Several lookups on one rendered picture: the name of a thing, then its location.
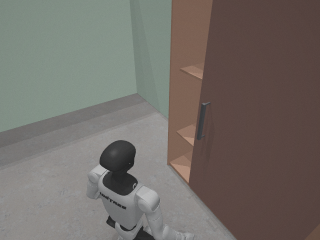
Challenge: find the handle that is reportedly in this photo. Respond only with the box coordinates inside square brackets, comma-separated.
[196, 102, 211, 140]

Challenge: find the robot right thigh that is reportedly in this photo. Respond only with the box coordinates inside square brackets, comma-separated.
[136, 225, 155, 240]

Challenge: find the left robot upper arm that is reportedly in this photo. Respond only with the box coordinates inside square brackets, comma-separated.
[86, 164, 107, 200]

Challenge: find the right robot upper arm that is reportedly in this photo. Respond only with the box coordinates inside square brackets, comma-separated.
[136, 186, 169, 240]

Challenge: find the robot right forearm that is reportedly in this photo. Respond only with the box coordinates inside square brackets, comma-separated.
[162, 225, 187, 240]

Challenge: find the wardrobe door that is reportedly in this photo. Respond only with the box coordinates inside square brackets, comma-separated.
[305, 224, 320, 240]
[188, 0, 320, 240]

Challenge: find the robot head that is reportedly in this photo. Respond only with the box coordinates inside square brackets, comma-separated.
[99, 140, 138, 196]

